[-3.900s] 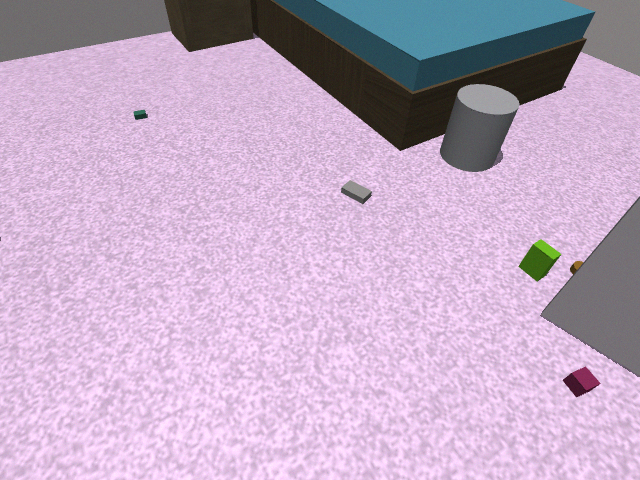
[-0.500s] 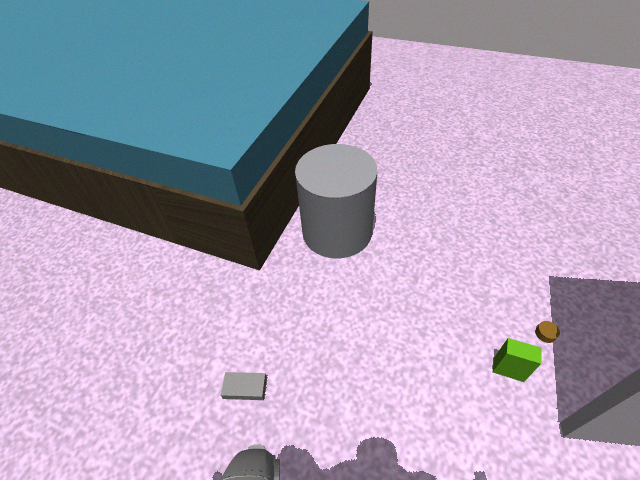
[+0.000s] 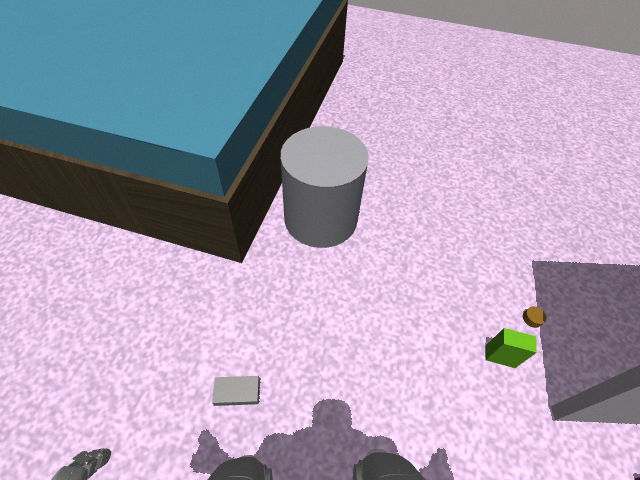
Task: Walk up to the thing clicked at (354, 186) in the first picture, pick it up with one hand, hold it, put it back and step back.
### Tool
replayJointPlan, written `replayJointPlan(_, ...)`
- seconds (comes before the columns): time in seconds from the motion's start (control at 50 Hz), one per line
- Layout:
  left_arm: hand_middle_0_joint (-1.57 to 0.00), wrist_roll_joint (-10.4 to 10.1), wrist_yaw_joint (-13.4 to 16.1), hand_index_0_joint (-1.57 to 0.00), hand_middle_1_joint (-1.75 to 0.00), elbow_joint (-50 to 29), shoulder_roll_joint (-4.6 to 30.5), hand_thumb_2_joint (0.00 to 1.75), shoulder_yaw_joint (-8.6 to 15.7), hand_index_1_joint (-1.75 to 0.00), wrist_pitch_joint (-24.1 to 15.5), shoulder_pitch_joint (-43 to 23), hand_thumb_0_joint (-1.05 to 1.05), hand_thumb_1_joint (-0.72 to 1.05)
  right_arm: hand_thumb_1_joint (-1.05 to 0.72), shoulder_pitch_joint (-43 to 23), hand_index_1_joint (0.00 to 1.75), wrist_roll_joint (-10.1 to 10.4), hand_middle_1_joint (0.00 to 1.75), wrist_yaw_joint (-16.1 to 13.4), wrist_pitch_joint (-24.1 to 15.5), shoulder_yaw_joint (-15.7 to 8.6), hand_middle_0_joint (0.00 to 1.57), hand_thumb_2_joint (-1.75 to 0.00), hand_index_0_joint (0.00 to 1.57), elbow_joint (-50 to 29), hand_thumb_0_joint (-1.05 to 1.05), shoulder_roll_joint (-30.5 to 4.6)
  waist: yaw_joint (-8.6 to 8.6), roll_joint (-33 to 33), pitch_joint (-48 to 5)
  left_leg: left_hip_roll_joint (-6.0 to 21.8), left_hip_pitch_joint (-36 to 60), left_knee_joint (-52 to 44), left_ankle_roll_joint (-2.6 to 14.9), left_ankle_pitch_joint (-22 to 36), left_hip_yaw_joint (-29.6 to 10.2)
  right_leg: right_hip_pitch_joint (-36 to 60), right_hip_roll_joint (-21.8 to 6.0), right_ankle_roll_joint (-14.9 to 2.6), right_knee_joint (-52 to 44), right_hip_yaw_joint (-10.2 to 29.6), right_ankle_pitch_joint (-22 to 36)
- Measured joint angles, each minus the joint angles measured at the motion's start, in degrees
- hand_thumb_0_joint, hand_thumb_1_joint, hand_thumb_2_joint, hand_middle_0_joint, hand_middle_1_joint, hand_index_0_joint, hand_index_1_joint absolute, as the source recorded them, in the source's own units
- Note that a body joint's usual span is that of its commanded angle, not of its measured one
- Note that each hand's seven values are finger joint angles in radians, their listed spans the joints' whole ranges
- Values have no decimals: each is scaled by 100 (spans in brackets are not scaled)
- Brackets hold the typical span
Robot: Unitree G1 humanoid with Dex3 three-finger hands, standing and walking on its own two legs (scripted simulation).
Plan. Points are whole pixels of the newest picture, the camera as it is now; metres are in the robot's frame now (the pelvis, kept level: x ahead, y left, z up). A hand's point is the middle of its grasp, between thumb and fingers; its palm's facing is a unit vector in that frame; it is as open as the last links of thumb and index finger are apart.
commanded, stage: walk up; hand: left
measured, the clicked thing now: (236, 390) +0.40 +0.22 -0.72
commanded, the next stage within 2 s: stand in 1.38 s
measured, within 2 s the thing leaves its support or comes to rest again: neither
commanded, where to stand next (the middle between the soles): +0.09 -0.04 m, yaw +1 degrees
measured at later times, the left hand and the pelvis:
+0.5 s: hand out of the picture +0.11 +0.22 -0.12, palm faces -0.08 -0.94 -0.32, open 7.4 cm; pelvis +0.01 -0.03 +0.03, yaw -2 degrees
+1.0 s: hand out of the picture +0.13 +0.23 -0.11, palm faces -0.06 -0.95 -0.32, open 7.4 cm; pelvis +0.02 -0.02 +0.04, yaw -3 degrees
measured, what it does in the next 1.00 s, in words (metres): stands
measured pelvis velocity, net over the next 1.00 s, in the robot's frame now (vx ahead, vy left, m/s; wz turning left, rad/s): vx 0.02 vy -0.02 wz -0.05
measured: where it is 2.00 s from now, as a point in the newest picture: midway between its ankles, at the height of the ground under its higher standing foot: outside the picture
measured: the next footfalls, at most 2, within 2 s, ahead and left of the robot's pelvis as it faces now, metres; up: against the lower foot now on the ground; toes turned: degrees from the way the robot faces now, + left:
none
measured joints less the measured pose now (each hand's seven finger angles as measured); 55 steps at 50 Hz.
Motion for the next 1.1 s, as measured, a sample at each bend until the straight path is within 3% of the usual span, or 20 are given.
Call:
replayJointPlan(0.1,-20,10,-43,-20,-30,33,-47,90,-61,-30,90,-228,1,90,-91,-186,31,-88,30,34,-96,26,21,-90,21,242,0,-6,42,-75,-170,-38,141,-282,46,128,135,10,-12,0,-102,125,68)
replayJointPlan(0.2,-20,22,-89,-20,-30,172,3,90,-17,-30,48,-299,1,90,-90,-335,31,-116,30,43,-99,29,21,-90,21,442,0,-71,34,-54,-212,93,301,-508,-80,258,95,218,129,-22,-445,71,251)
replayJointPlan(0.38,-20,56,-136,-20,-30,578,-109,90,-110,-30,86,-211,1,90,-91,-472,30,-118,30,104,-36,17,20,-90,20,848,0,-211,40,-54,-388,42,737,-1474,-178,751,153,541,155,-110,-1179,101,604)
replayJointPlan(0.6,-20,4,-141,-20,-30,919,-281,90,-114,-30,101,-241,1,90,-91,-488,30,-129,30,125,-21,78,20,-90,20,1264,0,-54,77,-29,-492,69,1178,-2253,-243,1085,171,997,245,-121,-1994,98,954)
replayJointPlan(1.1,-20,23,-118,-20,-30,1061,-196,90,-11,-30,153,-356,1,90,-91,-764,30,-141,30,84,16,-18,20,-90,20,1316,0,82,90,-47,-450,43,1455,-2573,-214,1101,257,1250,253,-55,-2320,181,1010)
